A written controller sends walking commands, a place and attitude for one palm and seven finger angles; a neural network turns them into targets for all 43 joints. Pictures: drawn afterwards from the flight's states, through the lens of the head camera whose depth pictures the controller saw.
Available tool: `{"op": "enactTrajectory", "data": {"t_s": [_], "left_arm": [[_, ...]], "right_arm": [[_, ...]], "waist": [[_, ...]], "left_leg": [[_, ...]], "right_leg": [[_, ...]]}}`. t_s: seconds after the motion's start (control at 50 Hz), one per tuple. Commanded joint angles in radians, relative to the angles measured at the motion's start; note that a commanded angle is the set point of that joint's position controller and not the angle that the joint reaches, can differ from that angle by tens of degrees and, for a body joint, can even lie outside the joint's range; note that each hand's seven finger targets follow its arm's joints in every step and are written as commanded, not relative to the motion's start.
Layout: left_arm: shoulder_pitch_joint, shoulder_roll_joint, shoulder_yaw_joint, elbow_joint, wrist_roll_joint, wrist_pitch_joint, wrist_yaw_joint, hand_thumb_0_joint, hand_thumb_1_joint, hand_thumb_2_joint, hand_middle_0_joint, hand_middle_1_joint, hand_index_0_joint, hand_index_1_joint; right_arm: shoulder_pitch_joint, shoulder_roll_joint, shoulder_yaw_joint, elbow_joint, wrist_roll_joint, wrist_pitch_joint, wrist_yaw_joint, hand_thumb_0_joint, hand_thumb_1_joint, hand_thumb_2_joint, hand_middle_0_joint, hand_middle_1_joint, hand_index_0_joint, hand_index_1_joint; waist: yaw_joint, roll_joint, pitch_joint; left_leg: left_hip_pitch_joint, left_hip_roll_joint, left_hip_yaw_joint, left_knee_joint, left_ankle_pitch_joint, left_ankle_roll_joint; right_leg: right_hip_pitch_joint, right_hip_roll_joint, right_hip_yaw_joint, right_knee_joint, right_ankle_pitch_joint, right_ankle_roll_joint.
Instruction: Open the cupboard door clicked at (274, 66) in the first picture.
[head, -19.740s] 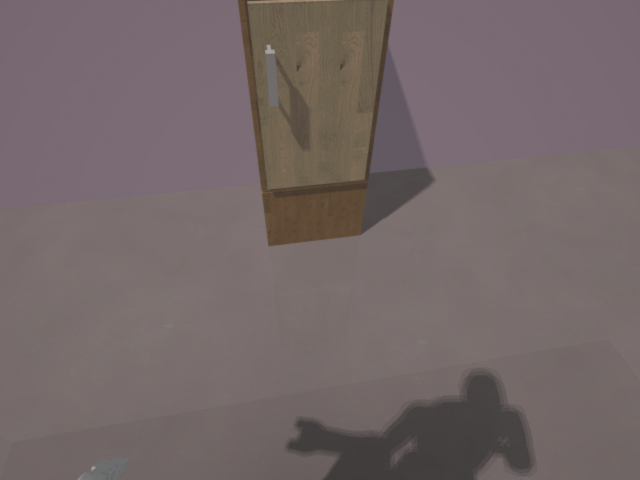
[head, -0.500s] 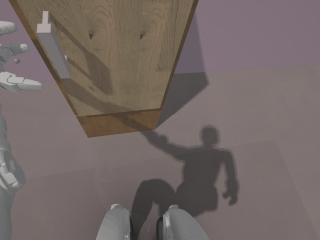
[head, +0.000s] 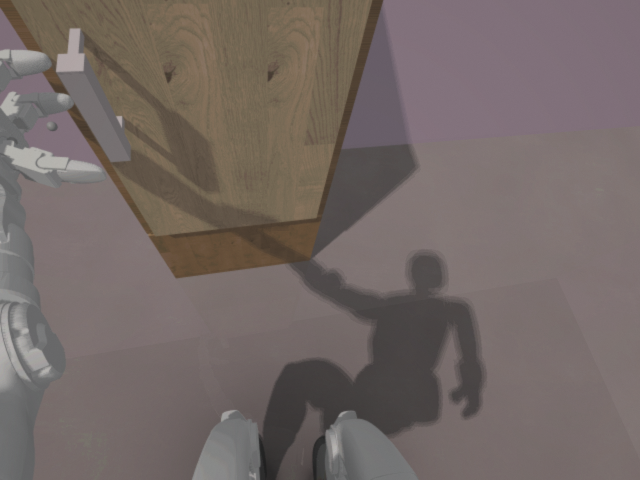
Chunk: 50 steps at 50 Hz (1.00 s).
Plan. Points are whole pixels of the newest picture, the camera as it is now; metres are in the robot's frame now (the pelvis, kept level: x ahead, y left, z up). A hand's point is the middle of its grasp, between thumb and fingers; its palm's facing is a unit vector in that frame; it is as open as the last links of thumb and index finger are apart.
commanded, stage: slide the fingers in behind the handle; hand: left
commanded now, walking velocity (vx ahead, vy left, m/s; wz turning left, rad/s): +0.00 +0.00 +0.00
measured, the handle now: (100, 100) +0.55 +0.23 +0.06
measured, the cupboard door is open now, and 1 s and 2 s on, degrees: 0 0 0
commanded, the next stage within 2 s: close the thumb around the handle in 1.20 s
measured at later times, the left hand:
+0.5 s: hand (63, 133) +0.50 +0.25 +0.07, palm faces +0.17 -0.99 +0.00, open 14.5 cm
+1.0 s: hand (111, 125) +0.51 +0.21 +0.07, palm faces +0.13 -0.99 -0.01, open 13.9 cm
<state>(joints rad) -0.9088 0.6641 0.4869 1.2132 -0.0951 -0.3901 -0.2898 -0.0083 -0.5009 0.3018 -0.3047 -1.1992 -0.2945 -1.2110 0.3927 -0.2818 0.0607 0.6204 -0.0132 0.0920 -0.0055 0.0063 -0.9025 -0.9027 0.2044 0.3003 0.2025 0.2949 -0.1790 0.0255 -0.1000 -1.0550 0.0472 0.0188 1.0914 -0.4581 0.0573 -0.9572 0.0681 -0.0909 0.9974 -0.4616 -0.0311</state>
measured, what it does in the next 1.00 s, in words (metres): stands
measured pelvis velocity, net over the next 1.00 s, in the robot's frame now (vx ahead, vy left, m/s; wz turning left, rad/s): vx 0.00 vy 0.00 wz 0.01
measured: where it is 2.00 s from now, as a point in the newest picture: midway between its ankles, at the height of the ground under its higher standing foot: outside the picture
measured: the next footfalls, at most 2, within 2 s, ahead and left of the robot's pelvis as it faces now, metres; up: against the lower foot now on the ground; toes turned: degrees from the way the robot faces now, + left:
none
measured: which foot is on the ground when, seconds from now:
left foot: down 0.00-1.00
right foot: down 0.00-1.00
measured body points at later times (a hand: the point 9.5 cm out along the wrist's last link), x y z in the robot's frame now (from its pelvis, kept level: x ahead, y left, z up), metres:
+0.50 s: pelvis +0.00 +0.00 +0.00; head +0.14 +0.03 +0.43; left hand +0.48 +0.31 +0.07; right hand +0.02 -0.27 -0.11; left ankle +0.02 +0.08 -0.66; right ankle +0.00 -0.11 -0.66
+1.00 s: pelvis +0.00 +0.00 +0.00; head +0.13 +0.02 +0.43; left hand +0.50 +0.26 +0.07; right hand +0.00 -0.26 -0.12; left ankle +0.02 +0.08 -0.66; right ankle +0.00 -0.11 -0.66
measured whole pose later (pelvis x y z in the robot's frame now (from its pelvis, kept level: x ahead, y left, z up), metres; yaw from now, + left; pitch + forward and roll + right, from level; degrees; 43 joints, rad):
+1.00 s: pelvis +0.00 +0.00 +0.00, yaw +1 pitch +23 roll -4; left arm -0.93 0.51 0.41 1.24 -0.08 -0.45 -0.15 -0.01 -0.50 0.30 -0.31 -1.21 -0.31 -1.22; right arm 0.38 -0.26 0.05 0.65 -0.02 0.08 0.02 0.01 -0.90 -0.90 0.20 0.30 0.20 0.29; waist -0.17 0.04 -0.11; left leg -1.04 0.04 0.02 1.10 -0.46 0.06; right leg -0.95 0.06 -0.09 1.02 -0.47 -0.03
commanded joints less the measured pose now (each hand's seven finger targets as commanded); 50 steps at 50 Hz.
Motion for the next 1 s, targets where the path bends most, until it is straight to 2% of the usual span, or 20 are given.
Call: {"op": "enactTrajectory", "data": {"t_s": [0.0, 0.06, 0.1, 0.2, 0.24, 0.26, 0.28, 0.32, 0.36, 0.5, 0.6, 0.64, 0.66, 0.7, 0.72, 0.76, 0.78, 0.82, 0.92, 0.98], "left_arm": [[-0.4, 0.265, 0.012, -0.218, -0.027, -0.076, -0.027, 0.0, -0.5, 0.3, -0.3, -1.2, -0.3, -1.2], [-0.419, 0.209, -0.023, -0.265, -0.031, -0.086, -0.029, 0.0, -0.5, 0.3, -0.3, -1.2, -0.3, -1.2], [-0.406, 0.192, -0.035, -0.255, -0.031, -0.082, -0.021, 0.0, -0.5, 0.3, -0.3, -1.2, -0.3, -1.2], [-0.396, 0.142, -0.059, -0.279, -0.033, -0.091, -0.004, 0.0, -0.5, 0.3, -0.3, -1.2, -0.3, -1.2], [-0.416, 0.098, -0.086, -0.264, -0.036, -0.093, 0.004, 0.0, -0.5, 0.3, -0.3, -1.2, -0.3, -1.2], [-0.406, 0.122, -0.07, -0.229, -0.033, -0.087, 0.008, 0.0, -0.5, 0.3, -0.3, -1.2, -0.3, -1.2], [-0.454, 0.114, -0.088, -0.247, -0.031, -0.087, 0.01, 0.0, -0.5, 0.3, -0.3, -1.2, -0.3, -1.2], [-0.449, 0.129, -0.078, -0.229, -0.022, -0.086, 0.015, 0.0, -0.5, 0.3, -0.3, -1.2, -0.3, -1.2], [-0.46, 0.078, -0.117, -0.267, -0.018, -0.101, 0.015, 0.0, -0.5, 0.3, -0.3, -1.2, -0.3, -1.2], [-0.452, -0.013, -0.169, -0.273, -0.028, -0.11, 0.028, 0.0, -0.5, 0.3, -0.3, -1.2, -0.3, -1.2], [-0.503, -0.012, -0.167, -0.265, -0.019, -0.116, 0.057, 0.0, -0.5, 0.3, -0.3, -1.2, -0.3, -1.2], [-0.5, 0.002, -0.144, -0.262, -0.021, -0.121, 0.073, 0.0, -0.5, 0.3, -0.3, -1.2, -0.3, -1.2], [-0.48, 0.039, -0.1, -0.259, -0.024, -0.123, 0.085, 0.0, -0.5, 0.3, -0.3, -1.2, -0.3, -1.2], [-0.445, 0.027, -0.094, -0.197, -0.024, -0.11, 0.109, 0.0, -0.5, 0.3, -0.3, -1.2, -0.3, -1.2], [-0.451, 0.07, -0.059, -0.202, -0.017, -0.11, 0.127, 0.0, -0.5, 0.3, -0.3, -1.2, -0.3, -1.2], [-0.479, 0.071, -0.081, -0.234, 0.019, -0.126, 0.148, 0.0, -0.5, 0.3, -0.3, -1.2, -0.3, -1.2], [-0.498, 0.035, -0.114, -0.265, 0.031, -0.138, 0.153, 0.0, -0.5, 0.3, -0.3, -1.2, -0.3, -1.2], [-0.478, 0.025, -0.122, -0.256, 0.042, -0.148, 0.158, 0.0, -0.5, 0.3, -0.3, -1.2, -0.3, -1.2], [-0.446, 0.065, -0.065, -0.152, 0.002, -0.109, 0.144, 0.0, -0.5, 0.3, -0.3, -1.2, -0.3, -1.2], [-0.465, 0.112, -0.045, -0.151, 0.011, -0.102, 0.139, 0.0, -0.5, 0.3, -0.3, -1.2, -0.3, -1.2]], "right_arm": [[0.183, -0.198, -0.074, -0.029, -0.001, -0.006, -0.021, 0.0, -0.9, -0.9, 0.2, 0.3, 0.2, 0.3], [0.181, -0.189, -0.077, -0.02, -0.003, -0.006, -0.016, 0.0, -0.9, -0.9, 0.2, 0.3, 0.2, 0.3], [0.178, -0.187, -0.078, -0.017, -0.002, -0.005, -0.014, 0.0, -0.9, -0.9, 0.2, 0.3, 0.2, 0.3], [0.174, -0.181, -0.082, -0.011, -0.003, -0.007, -0.011, 0.0, -0.9, -0.9, 0.2, 0.3, 0.2, 0.3], [0.171, -0.178, -0.083, -0.004, -0.003, -0.01, -0.009, 0.0, -0.9, -0.9, 0.2, 0.3, 0.2, 0.3], [0.17, -0.183, -0.084, -0.001, -0.002, -0.009, -0.011, 0.0, -0.9, -0.9, 0.2, 0.3, 0.2, 0.3], [0.168, -0.182, -0.082, 0.001, -0.002, -0.011, -0.011, 0.0, -0.9, -0.9, 0.2, 0.3, 0.2, 0.3], [0.17, -0.183, -0.082, 0.001, -0.002, -0.015, -0.012, 0.0, -0.9, -0.9, 0.2, 0.3, 0.2, 0.3], [0.17, -0.175, -0.084, 0.003, -0.005, -0.018, -0.008, 0.0, -0.9, -0.9, 0.2, 0.3, 0.2, 0.3], [0.164, -0.171, -0.092, 0.015, -0.009, -0.022, 0.004, 0.0, -0.9, -0.9, 0.2, 0.3, 0.2, 0.3], [0.163, -0.172, -0.092, 0.026, -0.012, -0.028, 0.002, 0.0, -0.9, -0.9, 0.2, 0.3, 0.2, 0.3], [0.165, -0.174, -0.092, 0.023, -0.014, -0.032, 0.003, 0.0, -0.9, -0.9, 0.2, 0.3, 0.2, 0.3], [0.164, -0.174, -0.092, 0.019, -0.016, -0.031, 0.003, 0.0, -0.9, -0.9, 0.2, 0.3, 0.2, 0.3], [0.157, -0.168, -0.084, 0.006, -0.014, -0.03, 0.008, 0.0, -0.9, -0.9, 0.2, 0.3, 0.2, 0.3], [0.16, -0.171, -0.082, 0.0, -0.016, -0.03, 0.007, 0.0, -0.9, -0.9, 0.2, 0.3, 0.2, 0.3], [0.163, -0.168, -0.081, -0.01, -0.02, -0.029, 0.011, 0.0, -0.9, -0.9, 0.2, 0.3, 0.2, 0.3], [0.16, -0.161, -0.083, -0.014, -0.02, -0.03, 0.015, 0.0, -0.9, -0.9, 0.2, 0.3, 0.2, 0.3], [0.163, -0.164, -0.087, -0.009, -0.023, -0.028, 0.02, 0.0, -0.9, -0.9, 0.2, 0.3, 0.2, 0.3], [0.165, -0.175, -0.082, -0.019, -0.011, -0.024, 0.008, 0.0, -0.9, -0.9, 0.2, 0.3, 0.2, 0.3], [0.168, -0.176, -0.076, -0.021, -0.01, -0.027, 0.002, 0.0, -0.9, -0.9, 0.2, 0.3, 0.2, 0.3]], "waist": [[-0.01, 0.168, -0.499], [-0.01, 0.222, -0.53], [-0.017, 0.191, -0.504], [-0.011, 0.199, -0.514], [-0.029, 0.174, -0.478], [-0.028, 0.162, -0.455], [-0.044, 0.16, -0.457], [-0.038, 0.15, -0.455], [-0.03, 0.218, -0.507], [-0.038, 0.182, -0.507], [-0.046, 0.179, -0.479], [-0.037, 0.194, -0.49], [-0.014, 0.203, -0.522], [-0.013, 0.171, -0.479], [-0.007, 0.142, -0.47], [-0.012, 0.156, -0.487], [-0.015, 0.196, -0.512], [-0.018, 0.192, -0.512], [-0.025, 0.073, -0.446], [-0.019, 0.098, -0.454]], "left_leg": [[0.491, 0.001, -0.102, -0.099, 0.419, -0.022], [0.561, 0.003, -0.106, -0.091, 0.475, -0.027], [0.549, 0.004, -0.107, -0.094, 0.453, -0.025], [0.578, 0.003, -0.112, -0.098, 0.482, -0.03], [0.568, 0.003, -0.113, -0.094, 0.457, -0.025], [0.541, 0.002, -0.111, -0.097, 0.433, -0.026], [0.528, 0.0, -0.111, -0.095, 0.416, -0.022], [0.506, -0.003, -0.109, -0.098, 0.396, -0.021], [0.586, -0.001, -0.117, -0.096, 0.453, -0.031], [0.622, 0.003, -0.135, -0.097, 0.471, -0.038], [0.602, 0.001, -0.14, -0.104, 0.415, -0.036], [0.608, 0.0, -0.145, -0.104, 0.427, -0.039], [0.612, -0.001, -0.145, -0.104, 0.453, -0.045], [0.56, -0.005, -0.132, -0.104, 0.427, -0.041], [0.525, -0.007, -0.126, -0.105, 0.414, -0.037], [0.535, -0.006, -0.13, -0.105, 0.42, -0.035], [0.562, -0.007, -0.128, -0.099, 0.44, -0.038], [0.584, -0.001, -0.133, -0.1, 0.435, -0.045], [0.44, -0.014, -0.107, -0.112, 0.31, -0.024], [0.416, -0.016, -0.099, -0.103, 0.303, -0.019]], "right_leg": [[0.127, 0.008, 0.066, -0.106, 0.311, 0.009], [0.092, 0.01, 0.061, -0.102, 0.332, 0.007], [0.088, 0.011, 0.06, -0.108, 0.316, 0.008], [0.087, 0.011, 0.055, -0.106, 0.328, 0.006], [0.062, 0.012, 0.054, -0.109, 0.313, 0.005], [0.062, 0.01, 0.055, -0.113, 0.301, 0.008], [0.065, 0.009, 0.062, -0.113, 0.3, 0.011], [0.082, 0.007, 0.065, -0.113, 0.293, 0.009], [0.052, 0.006, 0.056, -0.102, 0.304, 0.003], [0.028, 0.011, 0.041, -0.107, 0.293, 0.001], [0.006, 0.006, 0.042, -0.108, 0.254, 0.0], [0.007, 0.006, 0.04, -0.1, 0.254, -0.004], [0.024, 0.005, 0.038, -0.092, 0.266, -0.004], [0.035, 0.005, 0.038, -0.093, 0.262, 0.0], [0.062, 0.003, 0.04, -0.09, 0.268, 0.003], [0.054, 0.003, 0.044, -0.08, 0.272, 0.004], [0.042, 0.002, 0.045, -0.076, 0.278, 0.003], [0.024, 0.004, 0.041, -0.079, 0.264, 0.002], [0.098, 0.004, 0.055, -0.102, 0.236, 0.011], [0.103, 0.002, 0.064, -0.098, 0.239, 0.011]]}}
